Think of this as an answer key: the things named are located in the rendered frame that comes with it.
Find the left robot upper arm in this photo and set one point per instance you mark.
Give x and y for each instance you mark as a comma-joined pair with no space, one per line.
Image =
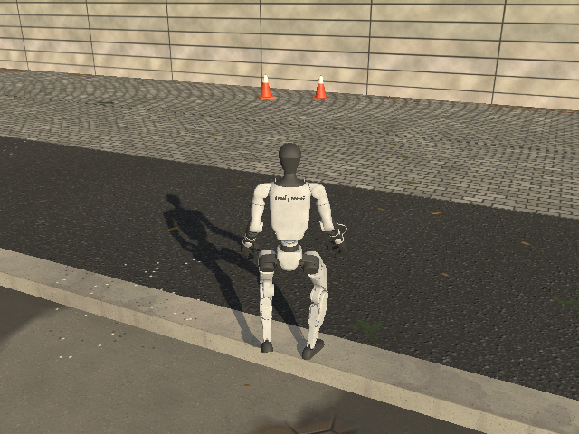
261,191

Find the right robot upper arm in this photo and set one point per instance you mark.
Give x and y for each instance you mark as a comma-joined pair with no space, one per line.
318,191

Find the robot right forearm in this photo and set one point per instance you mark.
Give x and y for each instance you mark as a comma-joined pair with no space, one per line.
335,234

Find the humanoid robot torso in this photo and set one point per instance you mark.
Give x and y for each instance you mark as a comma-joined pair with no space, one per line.
289,219

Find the robot right hand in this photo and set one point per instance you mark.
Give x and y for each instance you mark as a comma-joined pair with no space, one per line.
341,246

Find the robot left hand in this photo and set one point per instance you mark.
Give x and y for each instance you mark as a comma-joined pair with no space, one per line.
245,253

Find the robot left forearm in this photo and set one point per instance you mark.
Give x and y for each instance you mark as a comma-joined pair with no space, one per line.
249,237

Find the robot right shin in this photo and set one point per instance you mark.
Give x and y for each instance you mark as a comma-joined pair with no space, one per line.
316,318

